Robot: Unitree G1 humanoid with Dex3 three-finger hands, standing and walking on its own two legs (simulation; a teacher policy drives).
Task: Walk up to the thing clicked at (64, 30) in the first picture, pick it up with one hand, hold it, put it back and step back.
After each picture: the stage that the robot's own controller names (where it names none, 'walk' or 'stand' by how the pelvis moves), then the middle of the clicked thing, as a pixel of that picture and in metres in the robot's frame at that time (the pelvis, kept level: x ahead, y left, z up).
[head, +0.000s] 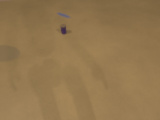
stand; (63, 29) +1.62 +0.26 -0.72
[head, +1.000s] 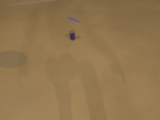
walk; (72, 35) +1.50 +0.25 -0.72
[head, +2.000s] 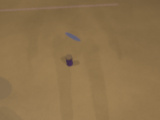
walk; (69, 60) +1.02 +0.22 -0.71
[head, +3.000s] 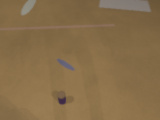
walk; (61, 98) +0.65 +0.20 -0.70
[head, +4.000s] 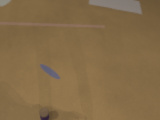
walk; (44, 114) +0.44 +0.20 -0.70
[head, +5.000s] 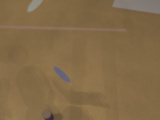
stand; (48, 116) +0.44 +0.31 -0.69
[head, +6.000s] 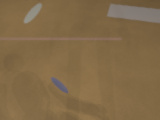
stand; out of the picture +0.41 +0.31 -0.72
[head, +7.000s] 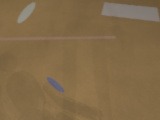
stand; out of the picture +0.41 +0.32 -0.72
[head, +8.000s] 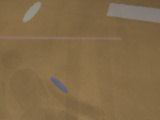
stand; out of the picture +0.40 +0.31 -0.72
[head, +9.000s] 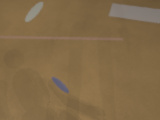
stand; out of the picture +0.40 +0.30 -0.72
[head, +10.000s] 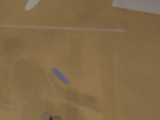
go down; (47, 118) +0.42 +0.29 -0.72
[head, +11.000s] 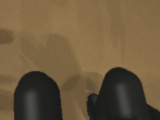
go down; out of the picture +0.49 +0.34 -0.28
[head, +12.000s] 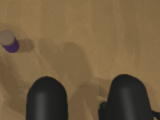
approach; (9, 42) +0.49 +0.32 -0.30
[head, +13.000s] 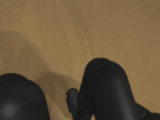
close in; out of the picture +0.46 +0.36 -0.23
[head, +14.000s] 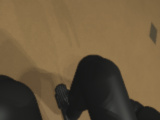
close; out of the picture +0.45 +0.38 -0.23
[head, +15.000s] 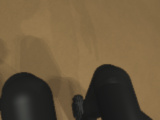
lift; out of the picture +0.43 +0.36 -0.16
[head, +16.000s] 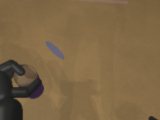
lift; (30, 82) +0.34 +0.19 -0.01
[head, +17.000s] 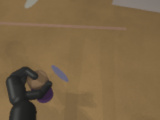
hold; (41, 87) +0.34 +0.17 -0.01
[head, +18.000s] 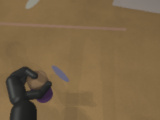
hold; (40, 87) +0.34 +0.17 -0.01
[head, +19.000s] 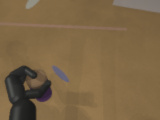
crouch; (40, 86) +0.34 +0.18 -0.01
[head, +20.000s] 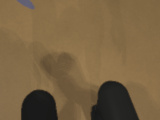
crouch; out of the picture +0.46 +0.31 -0.10
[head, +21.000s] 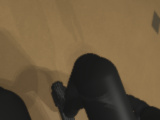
lower; out of the picture +0.45 +0.35 -0.24
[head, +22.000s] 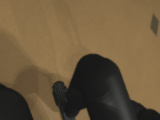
lower; out of the picture +0.44 +0.37 -0.23
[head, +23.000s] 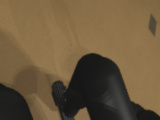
lower; out of the picture +0.44 +0.37 -0.24
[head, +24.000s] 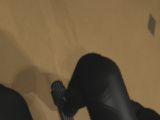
lower; out of the picture +0.44 +0.37 -0.24
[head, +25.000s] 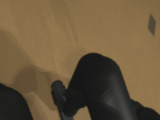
loosen; out of the picture +0.44 +0.37 -0.24
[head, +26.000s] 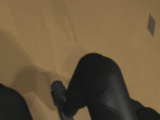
withdraw; out of the picture +0.44 +0.37 -0.24
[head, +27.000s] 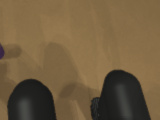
walk; out of the picture +0.46 +0.32 -0.28
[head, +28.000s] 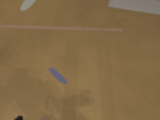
stand; out of the picture +0.41 +0.26 -0.65
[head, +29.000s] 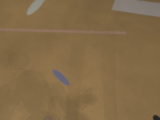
stand; out of the picture +0.43 +0.28 -0.67
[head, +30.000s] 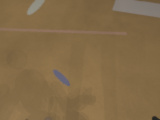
stand; out of the picture +0.42 +0.27 -0.67
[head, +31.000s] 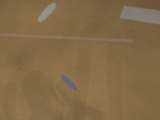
stand; out of the picture +0.43 +0.26 -0.72
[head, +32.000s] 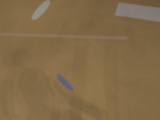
stand; out of the picture +0.41 +0.28 -0.72
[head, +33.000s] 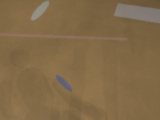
stand; out of the picture +0.41 +0.28 -0.73
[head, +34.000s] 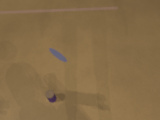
walk; (51, 96) +0.53 +0.29 -0.69
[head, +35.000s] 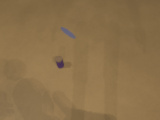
walk; (59, 62) +0.88 +0.27 -0.70
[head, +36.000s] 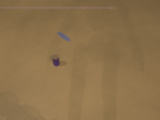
walk; (55, 60) +1.06 +0.30 -0.70
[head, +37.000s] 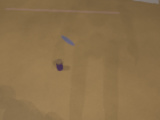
stand; (59, 65) +1.02 +0.26 -0.73
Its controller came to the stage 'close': yes
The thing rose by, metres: 0.69
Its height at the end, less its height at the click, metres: +0.00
